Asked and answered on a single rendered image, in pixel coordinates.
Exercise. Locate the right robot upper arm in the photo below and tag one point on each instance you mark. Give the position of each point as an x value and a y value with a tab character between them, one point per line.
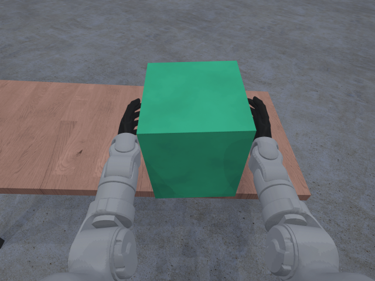
302	253

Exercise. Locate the robot right forearm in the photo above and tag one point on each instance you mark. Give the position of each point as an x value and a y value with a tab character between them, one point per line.
276	193

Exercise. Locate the robot left forearm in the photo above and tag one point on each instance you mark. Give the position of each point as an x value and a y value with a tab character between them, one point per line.
113	205

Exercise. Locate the left robot upper arm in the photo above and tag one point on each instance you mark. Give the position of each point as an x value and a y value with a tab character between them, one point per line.
101	254

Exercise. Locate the right robot hand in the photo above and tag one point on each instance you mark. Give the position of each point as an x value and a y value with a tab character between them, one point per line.
260	117

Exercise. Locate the carton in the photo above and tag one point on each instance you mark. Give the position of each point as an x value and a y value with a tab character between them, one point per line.
195	128

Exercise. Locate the table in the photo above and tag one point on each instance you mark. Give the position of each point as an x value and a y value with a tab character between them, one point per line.
55	139

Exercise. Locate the left robot hand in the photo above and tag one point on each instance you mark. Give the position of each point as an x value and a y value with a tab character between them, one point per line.
128	123

